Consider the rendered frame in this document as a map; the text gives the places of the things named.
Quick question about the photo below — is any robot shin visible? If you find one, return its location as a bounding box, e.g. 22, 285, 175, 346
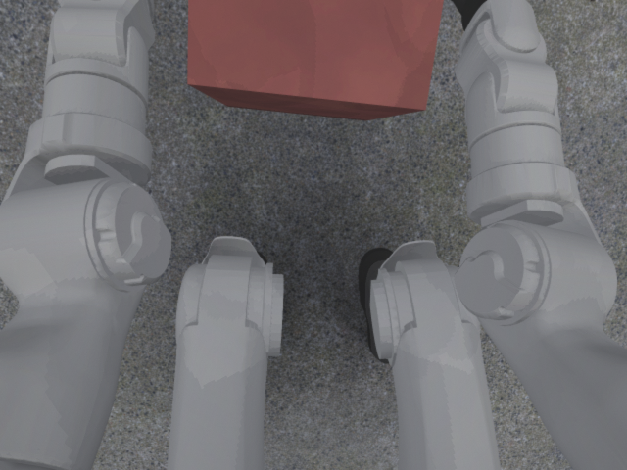
376, 240, 480, 359
175, 236, 265, 345

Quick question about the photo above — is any robot right hand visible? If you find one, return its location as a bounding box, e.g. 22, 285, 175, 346
451, 0, 487, 31

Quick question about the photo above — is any carton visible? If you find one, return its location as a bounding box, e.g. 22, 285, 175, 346
187, 0, 444, 120

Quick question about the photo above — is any left robot upper arm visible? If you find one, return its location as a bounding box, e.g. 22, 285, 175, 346
0, 177, 171, 470

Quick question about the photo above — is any right robot forearm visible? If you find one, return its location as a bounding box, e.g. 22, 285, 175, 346
455, 0, 603, 246

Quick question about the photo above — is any robot right shin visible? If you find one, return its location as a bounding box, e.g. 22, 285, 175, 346
376, 240, 480, 359

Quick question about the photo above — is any right robot upper arm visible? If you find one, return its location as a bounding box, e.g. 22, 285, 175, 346
455, 220, 627, 470

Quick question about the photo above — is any robot left shin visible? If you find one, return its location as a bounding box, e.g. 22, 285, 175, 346
175, 236, 265, 345

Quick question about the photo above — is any left robot forearm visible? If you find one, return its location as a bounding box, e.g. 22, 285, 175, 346
0, 0, 155, 206

